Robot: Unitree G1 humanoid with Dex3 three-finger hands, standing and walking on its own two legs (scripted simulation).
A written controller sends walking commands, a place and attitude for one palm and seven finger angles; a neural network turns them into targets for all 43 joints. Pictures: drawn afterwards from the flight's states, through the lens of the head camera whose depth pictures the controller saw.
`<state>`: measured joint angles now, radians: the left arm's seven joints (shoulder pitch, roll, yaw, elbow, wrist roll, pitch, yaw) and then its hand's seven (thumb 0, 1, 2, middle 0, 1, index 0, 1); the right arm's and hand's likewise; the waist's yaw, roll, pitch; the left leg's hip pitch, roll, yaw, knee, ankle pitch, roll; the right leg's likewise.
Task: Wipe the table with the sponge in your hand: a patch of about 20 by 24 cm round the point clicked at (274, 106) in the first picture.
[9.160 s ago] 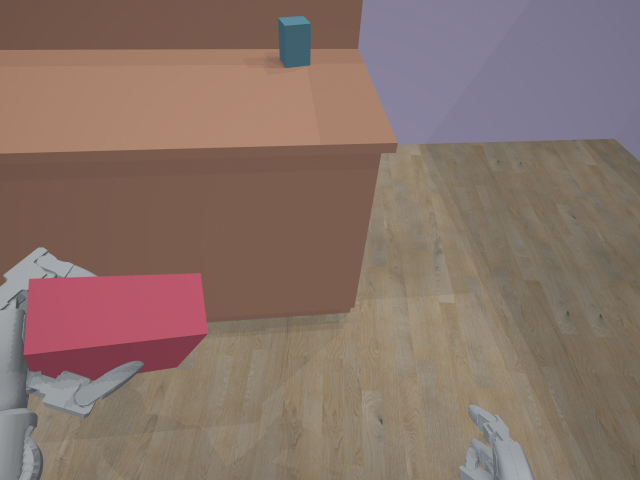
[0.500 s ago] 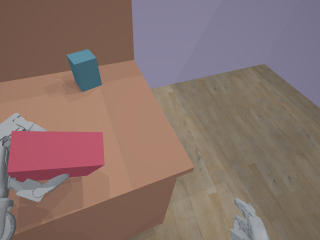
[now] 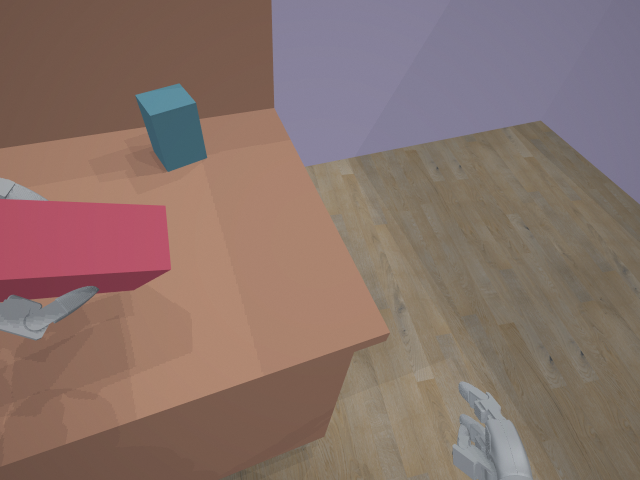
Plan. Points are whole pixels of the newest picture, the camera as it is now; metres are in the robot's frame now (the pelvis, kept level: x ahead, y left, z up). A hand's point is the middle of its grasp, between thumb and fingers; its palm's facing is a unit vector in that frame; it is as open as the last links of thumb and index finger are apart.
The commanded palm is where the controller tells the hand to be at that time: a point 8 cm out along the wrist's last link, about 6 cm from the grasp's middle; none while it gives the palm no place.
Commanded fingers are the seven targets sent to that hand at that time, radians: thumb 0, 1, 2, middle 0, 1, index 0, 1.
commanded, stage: come to a stop and stand still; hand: left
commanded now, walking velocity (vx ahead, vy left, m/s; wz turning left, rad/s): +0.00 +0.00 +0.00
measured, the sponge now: (100, 254) +0.27 +0.26 +0.16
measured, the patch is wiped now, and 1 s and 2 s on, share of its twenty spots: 0.00 0.00 0.00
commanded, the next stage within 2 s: look again from close up in 0.54 s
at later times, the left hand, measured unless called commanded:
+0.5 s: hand (61, 297) +0.22 +0.27 +0.16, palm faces +0.40 -0.86 -0.31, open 10.2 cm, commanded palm +0.16 +0.30 +0.17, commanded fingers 0.00 0.10 1.30 -1.20 -1.60 -1.20 -1.60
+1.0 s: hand (57, 315) +0.21 +0.27 +0.14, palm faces +0.39 -0.85 -0.36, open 10.2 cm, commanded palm +0.16 +0.30 +0.17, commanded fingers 0.00 0.10 1.30 -1.20 -1.60 -1.20 -1.60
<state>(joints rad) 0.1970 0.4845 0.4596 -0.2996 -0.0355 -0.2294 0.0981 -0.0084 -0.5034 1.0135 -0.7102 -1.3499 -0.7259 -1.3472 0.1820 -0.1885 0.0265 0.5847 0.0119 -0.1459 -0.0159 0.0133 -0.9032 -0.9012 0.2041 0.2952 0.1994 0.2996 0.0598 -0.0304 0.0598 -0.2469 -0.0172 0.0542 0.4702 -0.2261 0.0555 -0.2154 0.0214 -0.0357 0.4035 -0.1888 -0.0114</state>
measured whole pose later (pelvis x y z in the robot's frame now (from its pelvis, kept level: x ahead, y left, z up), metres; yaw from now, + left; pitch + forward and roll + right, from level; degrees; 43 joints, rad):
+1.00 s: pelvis +0.00 +0.02 +0.00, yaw +0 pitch -1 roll -2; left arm 0.43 0.37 0.34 -0.43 -0.04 -0.19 0.11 -0.01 -0.50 1.02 -0.71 -1.35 -0.73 -1.34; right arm 0.21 -0.19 0.03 0.58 0.02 -0.12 -0.04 0.01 -0.90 -0.90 0.21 0.30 0.20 0.30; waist 0.03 -0.03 0.04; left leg -0.22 -0.04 0.06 0.46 -0.23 0.08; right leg -0.18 0.00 -0.03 0.39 -0.19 0.02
